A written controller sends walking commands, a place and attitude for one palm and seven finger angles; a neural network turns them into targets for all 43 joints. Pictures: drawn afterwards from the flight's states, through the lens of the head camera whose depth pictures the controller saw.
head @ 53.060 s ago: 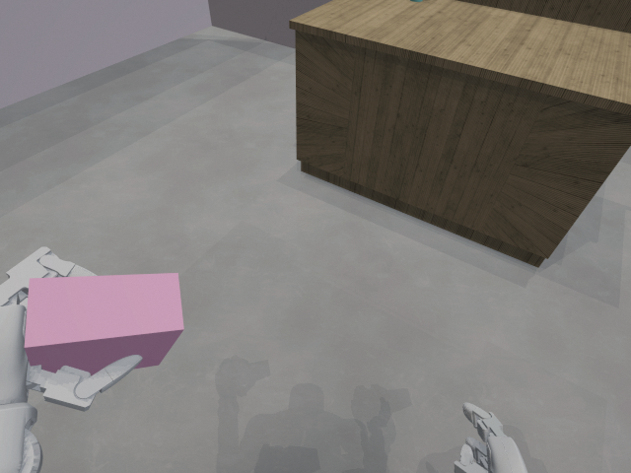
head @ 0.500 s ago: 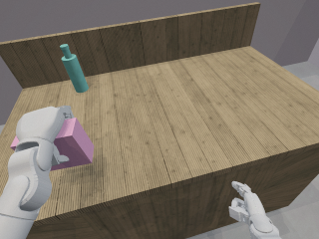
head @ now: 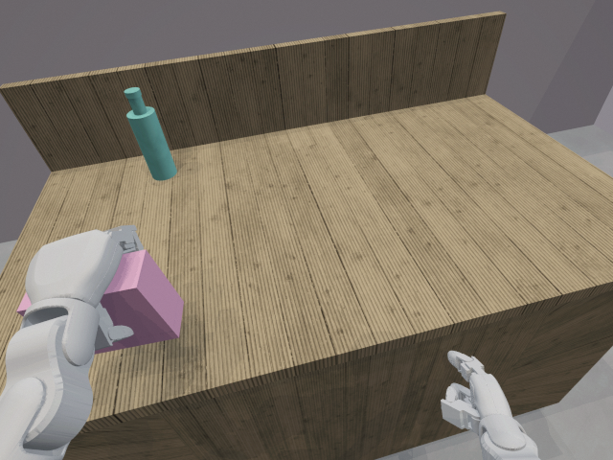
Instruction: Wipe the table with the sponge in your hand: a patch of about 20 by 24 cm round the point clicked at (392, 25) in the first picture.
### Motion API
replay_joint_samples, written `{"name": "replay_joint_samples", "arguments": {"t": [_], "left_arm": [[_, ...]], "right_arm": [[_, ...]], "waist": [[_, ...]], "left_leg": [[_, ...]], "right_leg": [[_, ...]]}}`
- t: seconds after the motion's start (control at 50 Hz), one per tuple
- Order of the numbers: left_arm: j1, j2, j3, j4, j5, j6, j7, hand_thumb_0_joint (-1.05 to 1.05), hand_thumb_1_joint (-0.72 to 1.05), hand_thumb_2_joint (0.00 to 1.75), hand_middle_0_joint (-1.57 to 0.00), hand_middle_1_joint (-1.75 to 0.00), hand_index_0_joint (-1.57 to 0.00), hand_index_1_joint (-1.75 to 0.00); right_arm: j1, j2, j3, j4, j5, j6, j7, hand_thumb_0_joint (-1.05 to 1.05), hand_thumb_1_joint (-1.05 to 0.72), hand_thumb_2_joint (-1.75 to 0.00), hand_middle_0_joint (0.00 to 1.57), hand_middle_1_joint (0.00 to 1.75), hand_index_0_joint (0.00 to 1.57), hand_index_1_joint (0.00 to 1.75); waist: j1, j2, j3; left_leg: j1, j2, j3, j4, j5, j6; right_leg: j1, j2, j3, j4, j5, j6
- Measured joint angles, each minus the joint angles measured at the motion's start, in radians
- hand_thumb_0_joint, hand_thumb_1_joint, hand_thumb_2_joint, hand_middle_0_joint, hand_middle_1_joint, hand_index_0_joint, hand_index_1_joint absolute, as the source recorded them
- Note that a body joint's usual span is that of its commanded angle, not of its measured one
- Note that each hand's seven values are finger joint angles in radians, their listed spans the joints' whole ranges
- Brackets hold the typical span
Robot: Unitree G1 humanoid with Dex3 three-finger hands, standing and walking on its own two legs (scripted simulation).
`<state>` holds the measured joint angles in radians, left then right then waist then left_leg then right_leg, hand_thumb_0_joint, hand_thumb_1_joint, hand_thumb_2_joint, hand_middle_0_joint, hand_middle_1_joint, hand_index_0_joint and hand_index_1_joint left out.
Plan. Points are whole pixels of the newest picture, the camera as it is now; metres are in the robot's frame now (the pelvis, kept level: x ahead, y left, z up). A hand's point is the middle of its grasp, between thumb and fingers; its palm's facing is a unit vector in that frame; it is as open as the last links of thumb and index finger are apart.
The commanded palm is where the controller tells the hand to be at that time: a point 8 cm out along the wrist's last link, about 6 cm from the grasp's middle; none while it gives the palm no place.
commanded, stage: bring the sponge back beside the body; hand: left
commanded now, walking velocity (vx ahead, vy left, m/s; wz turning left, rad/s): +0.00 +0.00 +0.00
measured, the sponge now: (118, 313) +0.23 +0.29 +0.10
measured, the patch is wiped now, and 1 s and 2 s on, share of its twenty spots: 0.95 0.95 0.95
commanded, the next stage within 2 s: step back with the hand held close in 0.88 s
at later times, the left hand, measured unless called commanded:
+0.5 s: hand (97, 327) +0.19 +0.27 +0.14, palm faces +0.12 -0.13 -0.98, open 9.8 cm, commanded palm +0.15 +0.27 +0.21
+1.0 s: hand (97, 338) +0.18 +0.27 +0.14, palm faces +0.14 -0.13 -0.98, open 9.8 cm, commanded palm +0.15 +0.26 +0.20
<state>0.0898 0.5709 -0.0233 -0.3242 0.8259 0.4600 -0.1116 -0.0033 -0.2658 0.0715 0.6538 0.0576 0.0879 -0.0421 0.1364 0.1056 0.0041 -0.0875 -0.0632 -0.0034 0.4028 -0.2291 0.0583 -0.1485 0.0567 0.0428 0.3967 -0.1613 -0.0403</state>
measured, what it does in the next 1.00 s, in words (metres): stands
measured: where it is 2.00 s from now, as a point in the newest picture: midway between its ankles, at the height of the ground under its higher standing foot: outside the picture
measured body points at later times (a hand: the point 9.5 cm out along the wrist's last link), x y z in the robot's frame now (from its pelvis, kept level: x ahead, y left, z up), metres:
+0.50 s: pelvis +0.00 -0.01 +0.00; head -0.04 -0.05 +0.44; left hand +0.18 +0.28 +0.19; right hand +0.26 -0.19 -0.07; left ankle +0.00 +0.08 -0.74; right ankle +0.04 -0.10 -0.74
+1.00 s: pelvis -0.01 -0.02 +0.00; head -0.05 -0.06 +0.44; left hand +0.16 +0.27 +0.19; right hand +0.25 -0.20 -0.06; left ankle +0.00 +0.08 -0.74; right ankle +0.04 -0.10 -0.74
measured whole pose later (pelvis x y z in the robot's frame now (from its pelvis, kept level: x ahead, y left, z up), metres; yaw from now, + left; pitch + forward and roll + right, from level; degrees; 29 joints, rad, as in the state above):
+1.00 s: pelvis -0.01 -0.02 +0.00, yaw +0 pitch -7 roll +0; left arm 0.30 0.57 0.03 -0.44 0.79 0.42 -0.07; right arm 0.01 -0.27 0.07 0.64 0.05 0.06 -0.04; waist 0.14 0.11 0.00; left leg -0.09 -0.04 -0.01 0.45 -0.24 0.04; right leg -0.14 0.08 0.04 0.41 -0.15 -0.06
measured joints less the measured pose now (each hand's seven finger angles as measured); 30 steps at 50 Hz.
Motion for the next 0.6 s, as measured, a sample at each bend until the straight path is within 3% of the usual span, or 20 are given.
{"name": "replay_joint_samples", "arguments": {"t": [0.18,0.6], "left_arm": [[0.074,-0.002,0.018,-0.051,-0.019,0.010,0.010,-0.01,-0.51,1.07,-0.72,-1.36,-0.79,-1.35],[0.207,0.000,0.042,-0.130,-0.030,-0.027,0.038,-0.01,-0.51,1.06,-0.72,-1.36,-0.79,-1.35]], "right_arm": [[0.004,-0.001,0.003,-0.010,-0.002,0.003,0.006,0.02,-0.91,-0.90,0.20,0.30,0.18,0.30],[0.011,0.002,0.001,-0.018,-0.009,-0.014,0.008,0.02,-0.91,-0.90,0.20,0.30,0.20,0.30]], "waist": [[0.003,0.004,0.000],[0.012,0.009,0.000]], "left_leg": [[-0.003,0.005,0.001,0.011,-0.006,-0.003],[0.002,0.019,-0.007,0.040,-0.019,-0.015]], "right_leg": [[-0.001,0.005,0.001,0.006,-0.002,-0.002],[0.014,0.019,-0.008,0.014,-0.004,-0.014]]}}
